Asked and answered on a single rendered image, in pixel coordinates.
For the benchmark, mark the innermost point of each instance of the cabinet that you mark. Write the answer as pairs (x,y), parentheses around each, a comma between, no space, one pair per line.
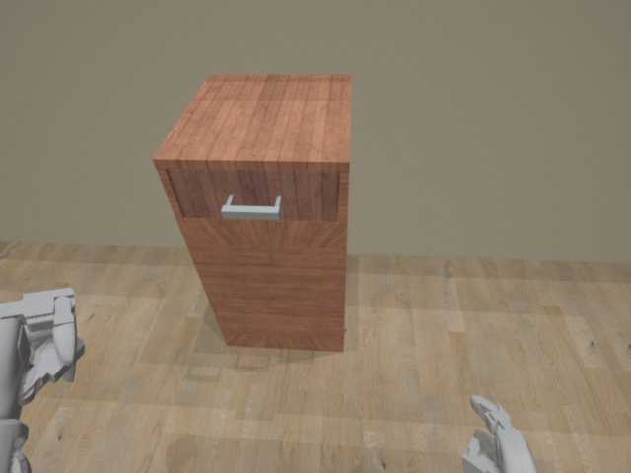
(271,283)

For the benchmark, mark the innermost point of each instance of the handle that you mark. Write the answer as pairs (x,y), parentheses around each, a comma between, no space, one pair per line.
(230,211)

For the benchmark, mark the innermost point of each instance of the robot right hand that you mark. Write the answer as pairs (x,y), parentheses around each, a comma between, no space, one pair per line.
(508,451)

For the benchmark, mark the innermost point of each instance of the drawer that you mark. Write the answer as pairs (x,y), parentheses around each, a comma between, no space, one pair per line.
(306,195)

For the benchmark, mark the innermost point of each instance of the robot left hand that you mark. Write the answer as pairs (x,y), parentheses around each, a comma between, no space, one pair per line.
(46,321)

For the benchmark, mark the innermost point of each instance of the robot left forearm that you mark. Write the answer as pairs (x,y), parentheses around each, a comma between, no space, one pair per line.
(13,435)

